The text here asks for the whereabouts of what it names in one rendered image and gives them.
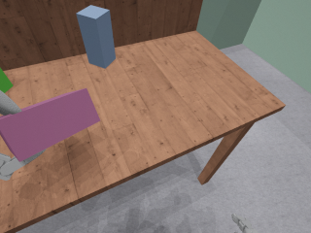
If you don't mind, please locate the right robot hand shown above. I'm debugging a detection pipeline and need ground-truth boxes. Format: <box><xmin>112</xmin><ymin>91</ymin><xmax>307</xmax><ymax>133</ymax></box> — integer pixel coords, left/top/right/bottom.
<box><xmin>231</xmin><ymin>214</ymin><xmax>259</xmax><ymax>233</ymax></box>

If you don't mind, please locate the left robot hand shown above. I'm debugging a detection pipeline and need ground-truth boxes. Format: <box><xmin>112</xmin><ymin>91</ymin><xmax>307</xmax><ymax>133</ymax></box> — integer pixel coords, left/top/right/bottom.
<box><xmin>0</xmin><ymin>90</ymin><xmax>46</xmax><ymax>181</ymax></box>

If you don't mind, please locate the table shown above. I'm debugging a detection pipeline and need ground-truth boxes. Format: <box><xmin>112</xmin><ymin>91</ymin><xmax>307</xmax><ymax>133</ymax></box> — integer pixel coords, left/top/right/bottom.
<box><xmin>0</xmin><ymin>0</ymin><xmax>286</xmax><ymax>233</ymax></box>

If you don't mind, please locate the sponge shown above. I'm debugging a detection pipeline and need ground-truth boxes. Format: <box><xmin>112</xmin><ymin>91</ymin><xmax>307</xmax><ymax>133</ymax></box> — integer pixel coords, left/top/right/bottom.
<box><xmin>0</xmin><ymin>88</ymin><xmax>100</xmax><ymax>162</ymax></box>

